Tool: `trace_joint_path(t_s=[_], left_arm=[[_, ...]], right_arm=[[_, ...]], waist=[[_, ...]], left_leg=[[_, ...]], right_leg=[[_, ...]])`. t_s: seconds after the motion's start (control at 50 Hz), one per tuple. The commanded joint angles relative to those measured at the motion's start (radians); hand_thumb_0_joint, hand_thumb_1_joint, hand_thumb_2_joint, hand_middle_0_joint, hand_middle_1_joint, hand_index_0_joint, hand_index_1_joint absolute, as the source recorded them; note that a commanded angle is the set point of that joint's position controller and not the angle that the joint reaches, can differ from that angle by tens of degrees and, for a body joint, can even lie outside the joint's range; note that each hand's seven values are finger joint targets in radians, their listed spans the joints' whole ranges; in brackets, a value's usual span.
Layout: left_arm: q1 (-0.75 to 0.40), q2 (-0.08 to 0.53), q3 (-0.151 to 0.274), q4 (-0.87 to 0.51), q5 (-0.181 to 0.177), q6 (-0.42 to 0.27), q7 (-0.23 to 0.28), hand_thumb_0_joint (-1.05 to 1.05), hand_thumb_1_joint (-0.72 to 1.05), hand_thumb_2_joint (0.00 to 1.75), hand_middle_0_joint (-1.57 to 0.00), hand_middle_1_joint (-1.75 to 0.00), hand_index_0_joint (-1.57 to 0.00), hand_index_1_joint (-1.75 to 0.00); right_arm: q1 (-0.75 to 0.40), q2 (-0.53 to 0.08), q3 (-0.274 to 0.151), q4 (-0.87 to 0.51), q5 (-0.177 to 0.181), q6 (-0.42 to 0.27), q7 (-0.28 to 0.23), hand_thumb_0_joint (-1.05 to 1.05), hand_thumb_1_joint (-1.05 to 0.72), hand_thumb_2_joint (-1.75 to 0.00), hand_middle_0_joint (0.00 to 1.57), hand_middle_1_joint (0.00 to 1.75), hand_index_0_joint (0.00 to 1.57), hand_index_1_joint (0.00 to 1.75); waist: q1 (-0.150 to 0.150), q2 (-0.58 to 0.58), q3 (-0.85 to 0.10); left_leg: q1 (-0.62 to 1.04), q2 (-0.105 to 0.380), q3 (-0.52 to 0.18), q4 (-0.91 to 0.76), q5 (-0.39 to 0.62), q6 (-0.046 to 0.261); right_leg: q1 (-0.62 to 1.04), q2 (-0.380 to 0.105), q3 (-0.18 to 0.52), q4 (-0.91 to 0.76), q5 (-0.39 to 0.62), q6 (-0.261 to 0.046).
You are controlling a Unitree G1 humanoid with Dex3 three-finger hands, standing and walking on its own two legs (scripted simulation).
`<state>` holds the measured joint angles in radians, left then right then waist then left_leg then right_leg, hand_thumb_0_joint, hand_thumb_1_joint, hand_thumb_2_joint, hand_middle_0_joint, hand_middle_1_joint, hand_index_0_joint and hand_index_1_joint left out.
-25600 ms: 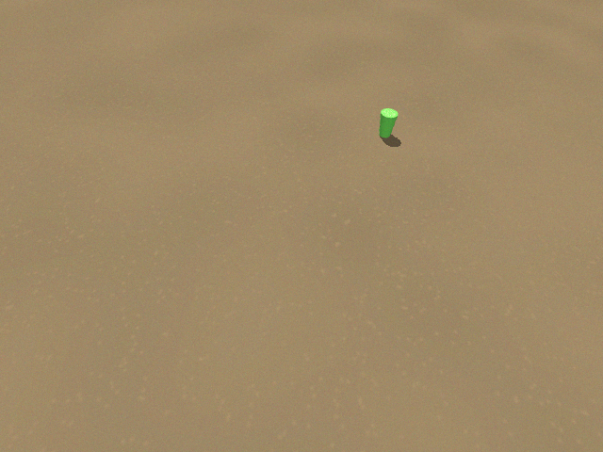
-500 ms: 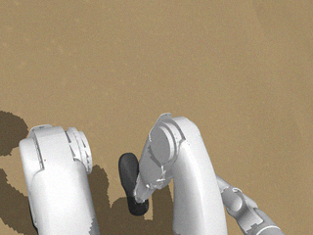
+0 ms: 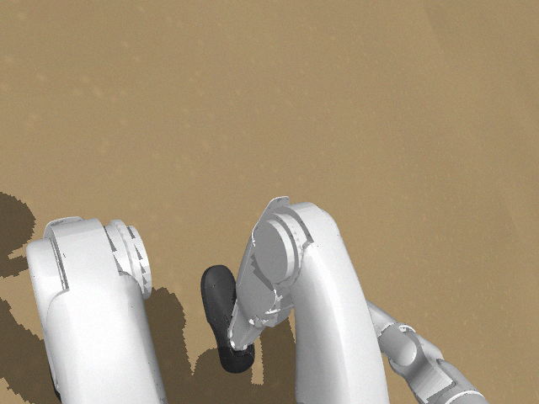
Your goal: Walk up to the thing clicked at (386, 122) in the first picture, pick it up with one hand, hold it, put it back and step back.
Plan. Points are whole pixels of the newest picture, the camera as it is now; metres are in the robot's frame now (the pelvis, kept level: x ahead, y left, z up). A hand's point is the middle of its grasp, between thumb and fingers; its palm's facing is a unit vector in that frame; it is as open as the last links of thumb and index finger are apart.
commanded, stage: withdraw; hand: left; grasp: from the side
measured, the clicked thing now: out of the picture +0.40 +0.33 -0.21
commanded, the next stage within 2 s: rise in 0.32 s
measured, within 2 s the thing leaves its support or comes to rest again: neither
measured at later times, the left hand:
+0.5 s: hand out of the picture +0.34 +0.40 -0.08, palm faces +0.50 -0.86 -0.06, open 17.6 cm
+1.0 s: hand out of the picture +0.25 +0.37 +0.07, palm faces +0.33 -0.80 -0.50, open 17.3 cm
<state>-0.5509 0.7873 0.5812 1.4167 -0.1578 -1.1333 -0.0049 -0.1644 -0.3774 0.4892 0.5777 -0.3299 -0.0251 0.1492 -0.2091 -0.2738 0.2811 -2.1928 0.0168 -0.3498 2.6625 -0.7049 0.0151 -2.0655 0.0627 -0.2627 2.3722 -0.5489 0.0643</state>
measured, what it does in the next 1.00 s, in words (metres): rises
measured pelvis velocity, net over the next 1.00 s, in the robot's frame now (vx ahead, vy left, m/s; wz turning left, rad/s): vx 0.03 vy -0.01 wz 0.19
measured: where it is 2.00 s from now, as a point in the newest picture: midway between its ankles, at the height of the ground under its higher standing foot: (169, 371)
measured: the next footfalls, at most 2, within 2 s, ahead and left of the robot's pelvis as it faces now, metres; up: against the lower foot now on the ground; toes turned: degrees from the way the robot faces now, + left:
none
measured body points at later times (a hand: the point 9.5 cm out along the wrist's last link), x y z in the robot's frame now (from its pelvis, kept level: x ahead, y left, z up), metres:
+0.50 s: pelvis +0.01 +0.00 +0.03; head +0.17 +0.18 +0.40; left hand +0.31 +0.44 -0.08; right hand +0.23 -0.22 -0.03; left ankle +0.09 +0.12 -0.25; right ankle +0.16 -0.12 -0.25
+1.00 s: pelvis +0.03 -0.01 +0.17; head +0.21 +0.07 +0.57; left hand +0.22 +0.41 +0.10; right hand +0.24 -0.22 +0.03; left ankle +0.09 +0.12 -0.25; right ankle +0.16 -0.12 -0.25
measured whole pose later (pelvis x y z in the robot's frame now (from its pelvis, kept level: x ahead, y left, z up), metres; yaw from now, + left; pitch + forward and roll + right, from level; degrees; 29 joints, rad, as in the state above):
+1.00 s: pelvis +0.03 -0.01 +0.17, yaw +11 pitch +32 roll -5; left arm -0.09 0.50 0.35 0.46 0.04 -0.09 0.02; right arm 0.08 -0.27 0.01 0.57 0.05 0.11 0.00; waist 0.00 0.00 -0.12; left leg -1.94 0.03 -0.06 2.04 -0.67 0.02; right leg -1.91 0.00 -0.05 1.96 -0.61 0.02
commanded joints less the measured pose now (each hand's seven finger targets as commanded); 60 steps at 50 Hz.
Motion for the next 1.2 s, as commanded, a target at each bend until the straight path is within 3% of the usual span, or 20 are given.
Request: trace_joint_path(t_s=[0.0, 0.1, 0.18, 0.24, 0.26, 0.3, 0.38, 0.42, 0.44, 0.48, 0.5, 0.6, 0.7, 0.72, 0.78, 0.84, 0.94, 1.02, 1.08, 1.18], left_arm=[[-0.216, 0.213, -0.006, -0.143, 0.026, -0.080, -0.012, 0.00, -0.61, 0.06, -0.08, -0.04, -0.07, -0.04], [-0.168, 0.330, 0.089, -0.292, 0.035, -0.074, -0.038, 0.00, -0.57, 0.07, -0.06, -0.03, -0.06, -0.03], [-0.104, 0.324, 0.126, -0.456, 0.020, -0.007, -0.075, 0.00, -0.58, 0.07, -0.07, -0.02, -0.06, -0.03], [-0.057, 0.182, 0.029, -0.562, -0.017, 0.082, -0.131, 0.00, -0.59, 0.07, -0.08, -0.04, -0.07, -0.05], [-0.033, 0.146, 0.018, -0.526, -0.030, 0.121, -0.146, 0.00, -0.59, 0.09, -0.09, -0.06, -0.08, -0.06], [0.044, -0.005, -0.095, -0.395, -0.050, 0.199, -0.185, 0.00, -0.61, 0.11, -0.07, -0.07, -0.07, -0.08], [-0.133, 0.100, -0.017, -0.558, -0.089, 0.241, -0.194, 0.00, -0.61, 0.09, -0.02, -0.06, -0.04, -0.05], [-0.166, 0.013, -0.057, -0.463, -0.092, 0.249, -0.190, 0.00, -0.53, 0.06, -0.04, 0.00, -0.02, 0.00], [-0.152, 0.288, -0.006, -0.456, 0.104, 0.319, -0.158, 0.00, -0.54, 0.08, -0.06, -0.04, -0.05, -0.06], [-0.269, 0.208, -0.043, -0.516, 0.099, 0.365, -0.139, 0.00, -0.54, 0.08, -0.06, -0.05, -0.05, -0.06], [-0.271, 0.223, -0.027, -0.534, 0.112, 0.385, -0.126, 0.00, -0.54, 0.08, -0.06, -0.04, -0.04, -0.06], [-0.079, 0.344, 0.068, -0.724, 0.182, 0.533, -0.068, 0.00, -0.49, 0.13, -0.07, -0.08, -0.07, -0.08], [0.153, 0.162, 0.034, -0.728, 0.194, 0.695, -0.042, 0.00, -0.56, 0.05, -0.05, -0.05, -0.05, -0.05], [0.195, 0.067, -0.039, -0.681, 0.193, 0.737, -0.047, 0.00, -0.55, 0.06, -0.05, -0.06, -0.05, -0.06], [0.194, 0.045, -0.071, -0.818, 0.186, 0.832, -0.020, 0.00, -0.52, 0.08, -0.06, -0.06, -0.06, -0.06], [0.207, -0.015, -0.155, -1.013, 0.186, 0.901, -0.002, 0.00, -0.51, 0.08, -0.07, -0.07, -0.06, -0.07], [0.365, 0.032, -0.129, -1.224, 0.183, 1.016, 0.068, 0.00, -0.46, 0.11, -0.06, -0.07, -0.06, -0.07], [0.441, 0.003, -0.128, -1.240, 0.181, 1.083, 0.117, 0.00, -0.45, 0.12, -0.07, -0.07, -0.07, -0.08], [0.540, -0.120, -0.197, -1.173, 0.175, 1.129, 0.136, 0.00, -0.49, 0.09, -0.06, -0.06, -0.06, -0.07], [0.624, -0.227, -0.283, -1.167, 0.165, 1.193, 0.155, 0.00, -0.47, 0.10, -0.06, -0.07, -0.06, -0.07]], right_arm=[[0.009, -0.351, -0.126, -0.012, -0.003, 0.008, -0.025, 0.00, -0.89, -0.90, 0.20, 0.30, 0.20, 0.30], [0.035, -0.363, -0.143, -0.014, -0.011, 0.021, -0.031, 0.00, -0.89, -0.90, 0.20, 0.30, 0.20, 0.30], [0.060, -0.376, -0.195, -0.025, 0.012, 0.035, -0.039, 0.00, -0.90, -0.90, 0.20, 0.30, 0.20, 0.30], [0.077, -0.359, -0.237, -0.046, 0.050, 0.032, -0.045, 0.00, -0.91, -0.90, 0.20, 0.30, 0.20, 0.30], [0.093, -0.347, -0.249, -0.033, 0.067, 0.032, -0.048, 0.00, -0.91, -0.90, 0.20, 0.30, 0.20, 0.30], [0.113, -0.320, -0.263, -0.004, 0.097, 0.033, -0.051, 0.00, -0.91, -0.90, 0.20, 0.30, 0.20, 0.30], [0.140, -0.288, -0.288, -0.013, 0.138, 0.025, -0.061, 0.00, -0.87, -0.89, 0.20, 0.30, 0.20, 0.30], [0.137, -0.270, -0.294, -0.007, 0.146, 0.014, -0.058, 0.00, -0.82, -0.89, 0.20, 0.30, 0.20, 0.30], [0.188, -0.244, -0.351, 0.034, 0.185, 0.028, -0.073, 0.00, -0.90, -0.91, 0.20, 0.30, 0.20, 0.30], [0.197, -0.226, -0.365, 0.014, 0.204, 0.038, -0.074, 0.00, -0.92, -0.91, 0.20, 0.30, 0.20, 0.30], [0.212, -0.232, -0.376, 0.011, 0.210, 0.046, -0.073, 0.00, -0.91, -0.91, 0.20, 0.30, 0.20, 0.30], [0.258, -0.199, -0.435, -0.019, 0.250, 0.073, -0.088, 0.00, -0.90, -0.90, 0.20, 0.30, 0.20, 0.30], [0.278, -0.161, -0.503, -0.045, 0.305, 0.105, -0.099, 0.00, -0.90, -0.90, 0.20, 0.30, 0.20, 0.30], [0.289, -0.153, -0.518, -0.031, 0.313, 0.109, -0.102, 0.00, -0.90, -0.90, 0.20, 0.30, 0.20, 0.30], [0.299, -0.139, -0.547, -0.067, 0.339, 0.113, -0.115, 0.00, -0.89, -0.90, 0.20, 0.30, 0.20, 0.30], [0.315, -0.134, -0.571, -0.098, 0.357, 0.112, -0.130, 0.00, -0.89, -0.90, 0.20, 0.30, 0.20, 0.30], [0.321, -0.112, -0.577, -0.150, 0.385, 0.098, -0.180, 0.00, -0.89, -0.90, 0.20, 0.30, 0.20, 0.30], [0.318, -0.060, -0.565, -0.143, 0.388, 0.079, -0.223, 0.00, -0.89, -0.90, 0.20, 0.30, 0.20, 0.30], [0.323, -0.023, -0.551, -0.133, 0.381, 0.057, -0.245, 0.00, -0.90, -0.90, 0.20, 0.30, 0.20, 0.30], [0.352, -0.010, -0.543, -0.143, 0.380, 0.025, -0.266, 0.00, -0.90, -0.90, 0.20, 0.30, 0.20, 0.30]], waist=[[-0.100, 0.531, -0.495], [-0.045, 0.666, -0.579], [0.005, 0.790, -0.682], [0.005, 0.790, -0.734], [0.007, 0.745, -0.715], [-0.015, 0.632, -0.620], [0.019, 0.534, -0.640], [-0.017, 0.482, -0.597], [0.054, 0.557, -0.700], [0.036, 0.601, -0.741], [0.048, 0.630, -0.765], [0.179, 0.780, -0.969], [0.188, 0.598, -0.946], [0.159, 0.528, -0.911], [0.155, 0.394, -0.963], [0.150, 0.401, -1.021], [0.191, 0.407, -1.054], [0.211, 0.384, -1.021], [0.197, 0.353, -0.929], [0.181, 0.340, -0.854]], left_leg=[[0.326, 0.057, 0.059, -0.378, 0.035, -0.042], [0.423, 0.062, 0.072, -0.405, 0.107, -0.057], [0.543, 0.066, 0.067, -0.478, 0.153, -0.080], [0.542, 0.053, 0.086, -0.494, 0.169, -0.077], [0.496, 0.048, 0.096, -0.495, 0.149, -0.069], [0.384, 0.038, 0.103, -0.499, 0.055, -0.049], [0.276, 0.028, 0.124, -0.467, -0.026, -0.018], [0.260, 0.028, 0.118, -0.469, -0.076, -0.011], [0.381, 0.031, 0.157, -0.528, -0.022, -0.011], [0.403, 0.040, 0.147, -0.580, -0.056, -0.017], [0.427, 0.039, 0.145, -0.605, -0.067, -0.021], [0.594, 0.029, 0.202, -0.688, 0.109, -0.038], [0.559, 0.016, 0.214, -0.739, 0.136, -0.021], [0.521, 0.012, 0.223, -0.742, 0.094, -0.009], [0.501, 0.000, 0.252, -0.778, 0.039, 0.016], [0.625, 0.007, 0.238, -0.877, 0.010, 0.012], [0.788, 0.010, 0.244, -1.050, -0.028, 0.012], [0.856, 0.001, 0.294, -1.109, 0.089, 0.015], [0.896, -0.005, 0.322, -1.157, 0.178, 0.020], [1.048, -0.004, 0.331, -1.283, 0.282, 0.015]], right_leg=[[0.226, 0.040, -0.095, -0.126, 0.050, -0.071], [0.257, 0.033, -0.081, -0.107, 0.096, -0.078], [0.216, 0.018, -0.073, -0.084, 0.113, -0.086], [0.200, 0.013, -0.057, -0.104, 0.126, -0.090], [0.185, 0.012, -0.052, -0.116, 0.113, -0.090], [0.143, 0.010, -0.044, -0.148, 0.050, -0.087], [0.143, 0.011, -0.016, -0.181, 0.001, -0.084], [0.110, 0.011, -0.013, -0.190, -0.034, -0.084], [0.135, -0.002, 0.017, -0.229, -0.030, -0.088], [0.091, -0.004, 0.027, -0.224, -0.058, -0.094], [0.094, -0.008, 0.026, -0.222, -0.062, -0.093], [0.141, -0.022, 0.083, -0.232, 0.018, -0.110], [0.132, -0.026, 0.102, -0.312, 0.018, -0.114], [0.145, -0.024, 0.109, -0.348, -0.016, -0.111], [0.269, -0.024, 0.137, -0.480, -0.061, -0.100], [0.331, -0.028, 0.151, -0.555, -0.074, -0.096], [0.530, -0.037, 0.192, -0.711, -0.102, -0.091], [0.702, -0.043, 0.240, -0.833, -0.037, -0.089], [0.806, -0.043, 0.251, -0.923, 0.045, -0.090], [0.968, -0.048, 0.250, -1.067, 0.145, -0.088]])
